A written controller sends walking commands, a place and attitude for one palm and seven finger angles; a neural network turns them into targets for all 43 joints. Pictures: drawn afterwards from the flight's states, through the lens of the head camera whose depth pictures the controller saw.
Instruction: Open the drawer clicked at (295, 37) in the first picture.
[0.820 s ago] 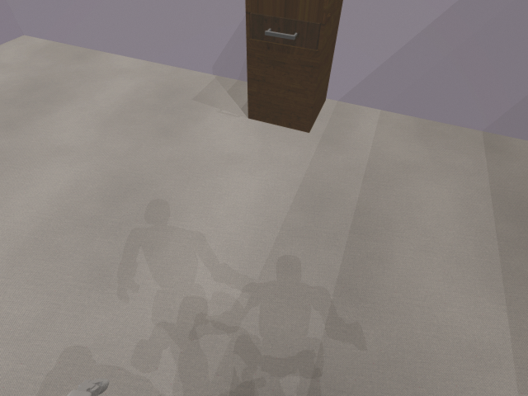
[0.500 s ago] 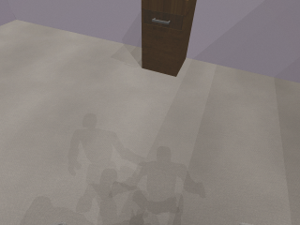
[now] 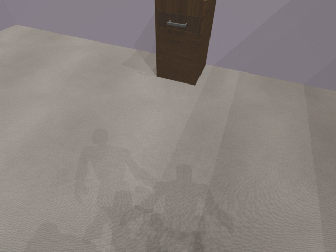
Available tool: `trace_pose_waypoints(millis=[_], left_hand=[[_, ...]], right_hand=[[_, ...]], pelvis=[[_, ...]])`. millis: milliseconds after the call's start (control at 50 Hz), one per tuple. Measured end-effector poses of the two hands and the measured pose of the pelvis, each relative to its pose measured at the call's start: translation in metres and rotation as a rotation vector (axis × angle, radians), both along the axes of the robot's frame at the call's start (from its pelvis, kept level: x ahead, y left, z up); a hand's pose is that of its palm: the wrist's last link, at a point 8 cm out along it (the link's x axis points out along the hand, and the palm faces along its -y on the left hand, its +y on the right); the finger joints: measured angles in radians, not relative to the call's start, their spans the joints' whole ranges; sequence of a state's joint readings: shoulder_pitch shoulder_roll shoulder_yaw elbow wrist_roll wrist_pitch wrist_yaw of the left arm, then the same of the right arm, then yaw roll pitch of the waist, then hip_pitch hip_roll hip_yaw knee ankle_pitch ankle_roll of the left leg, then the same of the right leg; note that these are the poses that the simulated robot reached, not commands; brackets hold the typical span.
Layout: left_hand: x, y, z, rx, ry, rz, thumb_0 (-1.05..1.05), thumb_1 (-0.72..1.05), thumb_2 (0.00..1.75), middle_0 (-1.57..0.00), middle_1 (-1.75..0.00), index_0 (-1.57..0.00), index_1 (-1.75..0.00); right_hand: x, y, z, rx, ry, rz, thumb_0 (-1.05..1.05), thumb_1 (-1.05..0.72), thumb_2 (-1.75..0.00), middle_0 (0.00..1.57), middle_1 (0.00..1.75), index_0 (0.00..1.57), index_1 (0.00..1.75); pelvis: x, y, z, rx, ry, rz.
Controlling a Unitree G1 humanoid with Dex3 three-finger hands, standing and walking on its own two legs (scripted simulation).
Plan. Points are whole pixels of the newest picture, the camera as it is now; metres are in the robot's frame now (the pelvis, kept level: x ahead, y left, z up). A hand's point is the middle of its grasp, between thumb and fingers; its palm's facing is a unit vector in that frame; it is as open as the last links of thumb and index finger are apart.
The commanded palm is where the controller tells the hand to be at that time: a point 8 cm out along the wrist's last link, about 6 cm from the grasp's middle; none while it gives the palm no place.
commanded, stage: look at it before walking up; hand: left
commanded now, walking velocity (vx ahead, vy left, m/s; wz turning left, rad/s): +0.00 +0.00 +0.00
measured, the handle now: (177, 23) +1.86 +0.01 -0.18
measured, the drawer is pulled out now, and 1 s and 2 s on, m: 0.00 0.00 0.00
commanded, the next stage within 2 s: walk to a spot facing it in 0.72 s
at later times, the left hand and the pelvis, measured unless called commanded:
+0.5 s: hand out of the picture +0.07 +0.24 -0.16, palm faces -0.04 -0.94 -0.33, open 7.4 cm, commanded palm none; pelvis +0.00 +0.00 +0.00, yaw +0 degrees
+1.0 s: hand out of the picture +0.06 +0.23 -0.17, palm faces -0.01 -0.96 -0.28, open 7.4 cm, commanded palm none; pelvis +0.02 +0.00 +0.00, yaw +0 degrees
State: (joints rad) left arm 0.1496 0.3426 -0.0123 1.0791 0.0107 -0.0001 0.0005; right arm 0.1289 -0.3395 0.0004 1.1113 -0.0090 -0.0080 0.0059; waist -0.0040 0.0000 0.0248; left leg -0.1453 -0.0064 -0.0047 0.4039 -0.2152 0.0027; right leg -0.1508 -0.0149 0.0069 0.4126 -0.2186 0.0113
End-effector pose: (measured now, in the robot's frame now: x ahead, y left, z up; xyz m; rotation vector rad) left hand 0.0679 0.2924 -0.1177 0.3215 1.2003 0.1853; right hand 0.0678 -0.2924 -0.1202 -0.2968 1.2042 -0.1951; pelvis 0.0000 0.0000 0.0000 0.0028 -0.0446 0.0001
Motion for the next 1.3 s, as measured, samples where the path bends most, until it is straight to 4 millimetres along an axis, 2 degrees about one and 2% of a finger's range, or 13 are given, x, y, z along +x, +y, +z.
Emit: trace_pose_waypoints(millis=[180, 460, 880, 1000, 1160, 1220, 1300], left_hand=[[0.003, -0.004, 0.0, -0.007, -0.011, -0.011, 0.01, 0.91, 0.9, -0.2, -0.3, -0.2, -0.3], [-0.004, -0.004, -0.002, -0.012, 0.016, -0.004, 0.01, 0.91, 0.9, -0.2, -0.3, -0.2, -0.3], [0.003, -0.004, 0.0, -0.001, 0.012, 0.008, 0.01, 0.91, 0.9, -0.2, -0.3, -0.2, -0.3], [-0.009, -0.02, -0.016, -0.061, 0.05, 0.037, 0.01, 0.91, 0.9, -0.2, -0.3, -0.2, -0.3], [-0.039, -0.033, -0.049, -0.176, 0.212, 0.118, 0.01, 0.91, 0.9, -0.2, -0.3, -0.2, -0.3], [-0.025, -0.035, -0.045, -0.189, 0.264, 0.099, 0.01, 0.91, 0.9, -0.2, -0.3, -0.2, -0.3], [0.028, -0.037, -0.038, -0.197, 0.207, 0.088, 0.01, 0.91, 0.9, -0.2, -0.3, -0.2, -0.3]], right_hand=[[-0.003, 0.0, 0.001, 0.004, -0.003, -0.002, 0.01, -0.91, -0.9, 0.2, 0.3, 0.2, 0.3], [-0.004, -0.001, 0.001, -0.001, 0.014, -0.002, 0.01, -0.91, -0.9, 0.2, 0.3, 0.2, 0.3], [0.014, 0.002, 0.002, 0.003, -0.008, 0.009, 0.01, -0.91, -0.9, 0.2, 0.3, 0.2, 0.3], [0.005, 0.021, -0.011, 0.043, 0.044, 0.004, 0.01, -0.91, -0.9, 0.2, 0.3, 0.2, 0.3], [-0.013, 0.068, -0.024, 0.083, 0.145, -0.053, 0.01, -0.91, -0.9, 0.2, 0.3, 0.2, 0.3], [-0.028, 0.086, -0.021, 0.102, 0.186, -0.112, 0.0, -0.91, -0.9, 0.2, 0.3, 0.2, 0.3], [-0.054, 0.108, -0.012, 0.139, 0.326, -0.159, 0.0, -0.91, -0.9, 0.2, 0.3, 0.2, 0.3]], pelvis=[[-0.003, -0.001, 0.001, 0.0, 0.004, -0.002], [-0.002, -0.001, 0.001, 0.0, 0.009, -0.002], [0.007, -0.002, 0.002, 0.0, 0.009, -0.001], [0.023, 0.0, -0.003, -0.008, 0.022, 0.003], [0.065, 0.023, -0.014, -0.015, 0.033, 0.008], [0.084, 0.026, -0.01, -0.017, 0.038, 0.006], [0.11, 0.026, -0.004, -0.021, 0.043, 0.029]])
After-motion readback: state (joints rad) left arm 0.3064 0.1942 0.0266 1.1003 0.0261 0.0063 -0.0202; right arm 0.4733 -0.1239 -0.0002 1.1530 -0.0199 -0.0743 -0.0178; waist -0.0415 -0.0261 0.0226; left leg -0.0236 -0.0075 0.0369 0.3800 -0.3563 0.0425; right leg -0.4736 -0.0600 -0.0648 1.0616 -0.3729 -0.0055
